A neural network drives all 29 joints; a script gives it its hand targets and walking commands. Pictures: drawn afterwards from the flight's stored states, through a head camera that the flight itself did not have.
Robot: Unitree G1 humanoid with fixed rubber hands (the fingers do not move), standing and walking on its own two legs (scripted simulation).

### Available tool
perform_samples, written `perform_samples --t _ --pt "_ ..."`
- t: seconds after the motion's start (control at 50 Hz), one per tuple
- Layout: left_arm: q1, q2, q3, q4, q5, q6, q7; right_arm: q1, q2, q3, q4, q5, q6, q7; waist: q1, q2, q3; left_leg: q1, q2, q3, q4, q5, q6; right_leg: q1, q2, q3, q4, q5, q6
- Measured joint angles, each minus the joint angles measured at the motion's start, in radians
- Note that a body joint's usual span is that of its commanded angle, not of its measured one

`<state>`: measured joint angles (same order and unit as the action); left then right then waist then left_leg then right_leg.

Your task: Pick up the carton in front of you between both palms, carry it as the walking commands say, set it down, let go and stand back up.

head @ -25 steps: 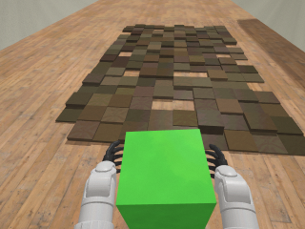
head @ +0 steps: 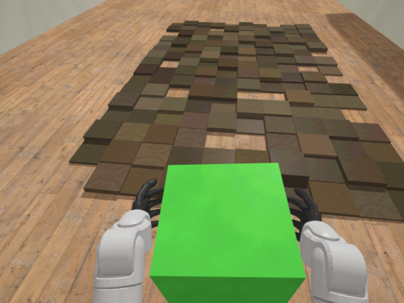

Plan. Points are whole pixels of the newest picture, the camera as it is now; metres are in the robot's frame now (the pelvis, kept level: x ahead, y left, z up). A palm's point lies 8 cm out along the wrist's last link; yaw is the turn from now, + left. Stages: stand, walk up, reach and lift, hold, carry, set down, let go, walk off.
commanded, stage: carry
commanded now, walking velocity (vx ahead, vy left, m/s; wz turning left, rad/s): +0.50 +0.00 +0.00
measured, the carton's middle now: (224, 242) +0.26 -0.02 +0.01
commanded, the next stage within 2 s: none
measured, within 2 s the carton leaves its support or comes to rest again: neither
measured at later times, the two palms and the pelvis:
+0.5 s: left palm (144, 109) +0.59 +0.19 +0.12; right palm (256, 114) +0.56 -0.11 +0.12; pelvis +0.29 +0.06 +0.01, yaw -3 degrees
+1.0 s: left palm (169, 52) +0.98 +0.17 +0.13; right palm (246, 52) +1.00 -0.13 +0.12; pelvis +0.60 +0.00 +0.00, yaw +0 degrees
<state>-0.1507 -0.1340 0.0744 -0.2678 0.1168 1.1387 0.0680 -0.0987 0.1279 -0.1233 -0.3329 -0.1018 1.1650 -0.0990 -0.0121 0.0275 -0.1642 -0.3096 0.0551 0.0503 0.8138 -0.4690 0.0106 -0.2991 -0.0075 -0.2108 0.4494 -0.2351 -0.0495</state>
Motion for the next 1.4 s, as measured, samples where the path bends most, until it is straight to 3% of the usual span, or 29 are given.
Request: perform_samples --t 0.04,0.08,0.24,0.28,0.3,0.34,0.38,0.42,0.56,0.62,0.72,0.78,0.84,0.9,1.02,1.14,1.2,1.24,1.26,1.28,1.32,1.36,1.4 --pt "0.013 0.002 -0.005 -0.022 -0.002 0.035 0.010 -0.002 -0.001 0.002 -0.001 0.006 0.028 -0.001 0.006 -0.025 0.003 -0.098 -0.001 0.029 0.128 0.005 0.009 0.043 -0.012 0.004 -0.036 -0.027 0.003" --pt "0.017 0.003 0.002 -0.050 -0.007 0.063 0.018 -0.015 0.001 0.002 0.000 0.013 0.047 -0.002 0.017 -0.040 0.011 -0.173 0.009 0.052 0.127 0.058 0.007 0.095 -0.021 0.013 -0.090 -0.026 0.020" --pt "-0.039 -0.004 0.043 -0.087 -0.020 0.098 0.024 -0.071 0.006 -0.002 -0.023 0.006 0.070 -0.002 0.044 -0.050 0.043 -0.238 0.020 0.136 -0.264 0.320 -0.004 0.295 -0.062 0.032 -0.146 -0.139 0.087" --pt "-0.053 -0.005 0.055 -0.095 -0.020 0.105 0.024 -0.092 0.009 -0.004 -0.021 0.004 0.074 -0.002 0.042 -0.052 0.049 -0.185 0.006 0.176 -0.318 0.341 0.012 0.306 -0.088 0.047 -0.031 -0.234 0.108" --pt "-0.062 0.000 0.064 -0.094 -0.022 0.104 0.024 -0.104 0.012 -0.001 -0.008 0.002 0.066 -0.002 0.033 -0.067 0.055 -0.187 -0.003 0.192 -0.276 0.357 0.040 0.270 -0.116 0.060 0.090 -0.259 0.106" --pt "-0.076 0.012 0.080 -0.091 -0.030 0.108 0.024 -0.126 0.016 0.005 0.014 -0.003 0.060 -0.004 0.019 -0.068 0.080 -0.177 -0.005 0.206 -0.219 0.298 0.076 0.127 -0.114 0.130 0.415 -0.244 0.086" --pt "-0.087 0.004 0.092 -0.107 -0.033 0.119 0.024 -0.129 0.017 0.006 -0.007 0.001 0.070 -0.010 0.013 -0.056 0.111 -0.130 -0.004 0.211 -0.254 0.267 0.081 -0.022 -0.092 0.158 0.648 -0.198 0.057" --pt "-0.093 -0.017 0.094 -0.144 -0.029 0.122 0.024 -0.124 0.016 -0.002 -0.058 0.009 0.079 -0.011 0.006 -0.048 0.135 -0.073 -0.010 0.211 -0.322 0.272 0.073 -0.138 -0.089 0.151 0.710 -0.125 0.039" --pt "-0.172 -0.026 0.085 -0.243 -0.023 0.128 0.028 -0.197 0.024 -0.052 -0.177 0.033 0.094 -0.014 -0.021 -0.032 0.141 0.111 -0.022 0.184 -0.489 0.241 0.055 -0.344 -0.089 0.116 0.459 0.022 0.034" --pt "-0.235 -0.004 0.094 -0.207 -0.014 0.146 0.029 -0.270 0.002 -0.060 -0.126 0.035 0.110 -0.015 -0.022 -0.036 0.118 0.189 -0.028 0.175 -0.510 0.191 0.037 -0.356 -0.083 0.094 0.306 0.092 0.030" --pt "-0.379 0.067 0.114 -0.050 -0.026 0.197 0.038 -0.426 -0.064 -0.056 0.045 0.036 0.158 -0.024 -0.017 -0.033 0.094 0.307 -0.031 0.155 -0.467 0.057 -0.006 -0.296 -0.053 0.045 0.127 0.177 -0.002" --pt "-0.489 0.099 0.124 0.083 -0.036 0.207 0.041 -0.525 -0.120 -0.058 0.155 0.048 0.184 -0.027 0.009 -0.006 0.105 0.279 0.012 0.129 -0.213 -0.057 -0.013 -0.232 -0.018 0.010 0.120 0.143 -0.029" --pt "-0.561 0.112 0.126 0.201 -0.042 0.203 0.053 -0.592 -0.159 -0.069 0.260 0.067 0.195 -0.029 0.042 0.000 0.150 0.058 -0.012 0.005 0.268 -0.013 0.024 -0.222 -0.008 0.006 0.198 0.036 -0.064" --pt "-0.590 0.121 0.151 0.242 -0.059 0.209 0.062 -0.646 -0.154 -0.088 0.316 0.056 0.207 -0.031 0.056 -0.009 0.204 -0.140 -0.019 -0.025 0.446 0.080 0.050 -0.157 0.002 0.011 0.131 0.025 -0.060" --pt "-0.659 0.119 0.210 0.224 -0.071 0.163 0.068 -0.726 -0.130 -0.133 0.302 0.029 0.162 -0.035 0.065 -0.021 0.271 -0.394 0.002 -0.025 0.336 0.136 0.045 -0.050 0.010 0.032 0.043 -0.024 -0.056" --pt "-0.682 0.096 0.229 0.193 -0.064 0.125 0.068 -0.720 -0.112 -0.164 0.242 0.025 0.128 -0.035 0.068 -0.020 0.262 -0.466 -0.003 0.015 0.148 0.229 0.052 0.072 0.015 0.058 0.036 -0.145 -0.026" --pt "-0.667 0.087 0.220 0.175 -0.063 0.120 0.068 -0.686 -0.096 -0.175 0.204 0.025 0.120 -0.035 0.074 -0.065 0.242 -0.373 -0.035 0.037 0.127 0.044 0.061 0.121 -0.019 0.077 0.053 -0.193 -0.006" --pt "-0.646 0.092 0.222 0.156 -0.068 0.123 0.068 -0.672 -0.077 -0.171 0.198 0.018 0.111 -0.035 0.067 -0.085 0.247 -0.219 -0.062 0.059 -0.064 -0.016 0.063 0.088 -0.053 0.084 0.179 -0.140 0.016" --pt "-0.632 0.099 0.233 0.134 -0.074 0.135 0.066 -0.676 -0.062 -0.162 0.201 0.007 0.111 -0.035 0.055 -0.072 0.245 -0.108 -0.058 0.063 -0.202 0.189 0.074 0.039 -0.052 0.100 0.313 -0.071 0.023" --pt "-0.622 0.106 0.244 0.106 -0.081 0.147 0.063 -0.684 -0.050 -0.151 0.195 -0.003 0.115 -0.036 0.036 -0.040 0.233 -0.014 -0.045 0.045 -0.321 0.332 0.053 -0.028 -0.031 0.118 0.479 -0.099 0.017" --pt "-0.638 0.124 0.252 0.078 -0.094 0.141 0.055 -0.696 -0.044 -0.130 0.163 -0.010 0.105 -0.048 -0.008 -0.009 0.249 0.056 -0.037 0.024 -0.366 0.144 0.012 -0.204 0.028 0.190 0.862 -0.309 -0.003" --pt "-0.640 0.121 0.260 0.057 -0.088 0.141 0.043 -0.677 -0.039 -0.117 0.132 -0.003 0.100 -0.059 -0.055 -0.004 0.271 0.105 -0.040 0.014 -0.362 0.073 0.007 -0.393 0.070 0.245 1.142 -0.442 -0.038" --pt "-0.638 0.091 0.258 0.034 -0.062 0.152 0.036 -0.649 -0.046 -0.125 0.092 0.019 0.113 -0.066 -0.100 0.000 0.289 0.181 -0.034 -0.009 -0.396 0.052 -0.001 -0.555 0.061 0.232 1.173 -0.491 -0.051"
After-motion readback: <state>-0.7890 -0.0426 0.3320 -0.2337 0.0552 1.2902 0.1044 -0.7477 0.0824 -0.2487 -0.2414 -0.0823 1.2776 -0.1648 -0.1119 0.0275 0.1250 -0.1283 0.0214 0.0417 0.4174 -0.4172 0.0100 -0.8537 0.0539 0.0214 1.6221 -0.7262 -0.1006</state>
